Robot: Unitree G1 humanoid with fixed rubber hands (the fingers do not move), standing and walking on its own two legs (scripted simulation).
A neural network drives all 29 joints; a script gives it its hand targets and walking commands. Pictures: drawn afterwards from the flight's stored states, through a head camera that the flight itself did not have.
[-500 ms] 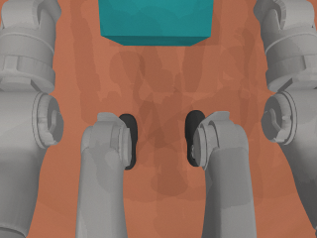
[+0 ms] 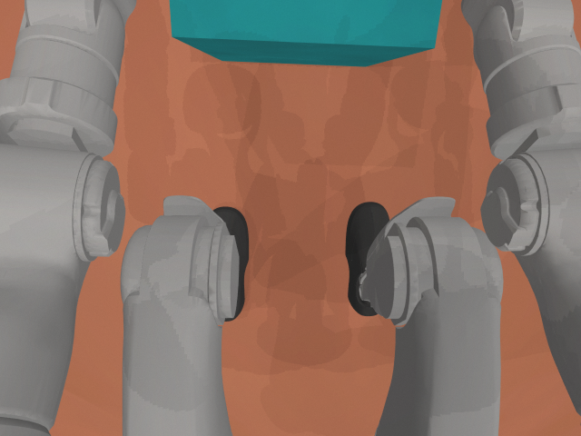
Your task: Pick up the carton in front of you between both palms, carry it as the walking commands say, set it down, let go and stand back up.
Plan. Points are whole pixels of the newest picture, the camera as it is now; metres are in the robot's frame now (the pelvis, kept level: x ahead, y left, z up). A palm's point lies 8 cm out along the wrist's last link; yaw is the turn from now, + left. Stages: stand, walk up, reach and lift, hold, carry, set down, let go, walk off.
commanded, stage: reach and lift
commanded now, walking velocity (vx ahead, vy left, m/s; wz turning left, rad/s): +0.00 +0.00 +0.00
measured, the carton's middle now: out of the picture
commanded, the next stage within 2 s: none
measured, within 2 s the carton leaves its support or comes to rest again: leaves its support in 0.62 s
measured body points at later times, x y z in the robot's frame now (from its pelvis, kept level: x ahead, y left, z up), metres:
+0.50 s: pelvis +0.00 -0.01 +0.00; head +0.37 +0.00 +0.23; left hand +0.57 +0.15 -0.18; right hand +0.58 -0.15 -0.18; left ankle +0.10 +0.12 -0.33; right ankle +0.11 -0.13 -0.33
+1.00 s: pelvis -0.01 -0.02 +0.09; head +0.28 -0.01 +0.44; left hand +0.51 +0.16 +0.00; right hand +0.53 -0.14 +0.01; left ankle +0.10 +0.12 -0.33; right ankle +0.10 -0.14 -0.33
